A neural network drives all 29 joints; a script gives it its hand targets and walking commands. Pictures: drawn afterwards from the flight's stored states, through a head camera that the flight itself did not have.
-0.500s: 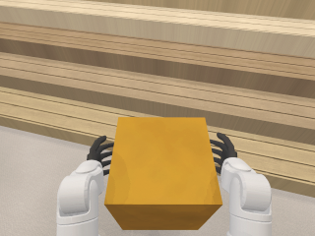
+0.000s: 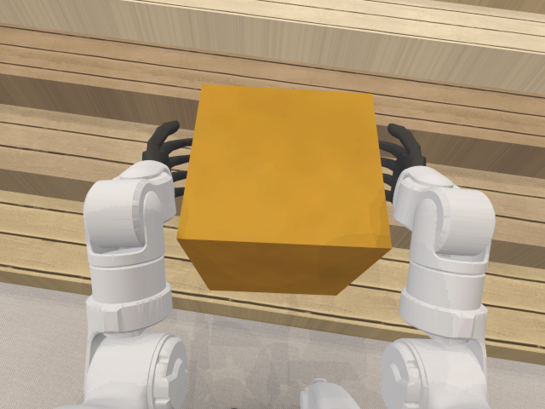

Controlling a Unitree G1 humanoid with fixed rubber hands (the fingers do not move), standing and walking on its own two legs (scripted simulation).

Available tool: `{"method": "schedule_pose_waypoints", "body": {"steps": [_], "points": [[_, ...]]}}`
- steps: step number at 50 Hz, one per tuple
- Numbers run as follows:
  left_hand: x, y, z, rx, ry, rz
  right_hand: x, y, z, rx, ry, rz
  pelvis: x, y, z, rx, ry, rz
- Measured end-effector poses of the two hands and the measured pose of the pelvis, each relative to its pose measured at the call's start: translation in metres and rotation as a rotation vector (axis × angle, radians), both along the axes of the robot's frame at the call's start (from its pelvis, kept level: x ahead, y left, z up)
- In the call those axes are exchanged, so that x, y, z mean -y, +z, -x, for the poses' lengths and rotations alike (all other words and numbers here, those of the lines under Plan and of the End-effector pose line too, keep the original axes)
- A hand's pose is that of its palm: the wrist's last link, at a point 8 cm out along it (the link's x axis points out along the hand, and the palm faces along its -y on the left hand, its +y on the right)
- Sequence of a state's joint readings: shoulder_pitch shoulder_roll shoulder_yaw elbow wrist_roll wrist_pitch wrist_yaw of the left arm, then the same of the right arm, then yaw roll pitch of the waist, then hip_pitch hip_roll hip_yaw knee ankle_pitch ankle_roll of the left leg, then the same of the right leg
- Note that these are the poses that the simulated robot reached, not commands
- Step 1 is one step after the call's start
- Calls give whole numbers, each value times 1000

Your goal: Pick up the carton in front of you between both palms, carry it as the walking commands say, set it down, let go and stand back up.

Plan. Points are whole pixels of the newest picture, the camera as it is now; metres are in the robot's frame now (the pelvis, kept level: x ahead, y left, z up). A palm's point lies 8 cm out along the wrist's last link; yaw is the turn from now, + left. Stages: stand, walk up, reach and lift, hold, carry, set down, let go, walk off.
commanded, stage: carry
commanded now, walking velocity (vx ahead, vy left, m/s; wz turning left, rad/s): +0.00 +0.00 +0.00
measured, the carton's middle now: (279, 205) +0.39 -0.01 +0.06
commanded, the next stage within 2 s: none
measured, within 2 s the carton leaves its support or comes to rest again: neither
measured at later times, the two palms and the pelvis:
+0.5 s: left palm (164, 86) +0.56 +0.16 +0.13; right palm (359, 82) +0.57 -0.14 +0.13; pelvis +0.18 +0.00 +0.00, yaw +1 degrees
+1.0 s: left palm (144, 74) +0.60 +0.20 +0.12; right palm (329, 68) +0.62 -0.10 +0.13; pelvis +0.25 +0.03 +0.00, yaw +1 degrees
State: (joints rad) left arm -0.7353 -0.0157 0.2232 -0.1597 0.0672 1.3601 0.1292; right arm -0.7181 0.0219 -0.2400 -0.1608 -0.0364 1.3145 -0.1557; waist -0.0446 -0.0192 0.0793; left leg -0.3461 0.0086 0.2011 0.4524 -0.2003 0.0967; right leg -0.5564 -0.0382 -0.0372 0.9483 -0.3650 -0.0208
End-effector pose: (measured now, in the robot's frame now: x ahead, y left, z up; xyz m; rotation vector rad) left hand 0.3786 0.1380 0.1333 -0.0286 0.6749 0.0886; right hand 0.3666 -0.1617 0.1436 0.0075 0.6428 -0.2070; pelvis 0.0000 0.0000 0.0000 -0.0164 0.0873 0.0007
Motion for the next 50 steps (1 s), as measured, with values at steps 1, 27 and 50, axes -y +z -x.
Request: {"method": "schedule_pose_waypoints", "body": {"steps": [1, 27, 50], "points": [[0, 4, -14, 9, 6, 1, 0, 4, -15, 9, 4, -3, 1, 1, -9, -3, 3, 0], [-21, -8, -184, -20, 97, 8, -21, -12, -206, -20, 44, -53, -2, -1, -186, -33, 16, -8], [-58, -17, -221, -63, 67, -42, -59, -17, -249, -65, 94, 13, -30, 0, -254, 19, 8, -18]]}}
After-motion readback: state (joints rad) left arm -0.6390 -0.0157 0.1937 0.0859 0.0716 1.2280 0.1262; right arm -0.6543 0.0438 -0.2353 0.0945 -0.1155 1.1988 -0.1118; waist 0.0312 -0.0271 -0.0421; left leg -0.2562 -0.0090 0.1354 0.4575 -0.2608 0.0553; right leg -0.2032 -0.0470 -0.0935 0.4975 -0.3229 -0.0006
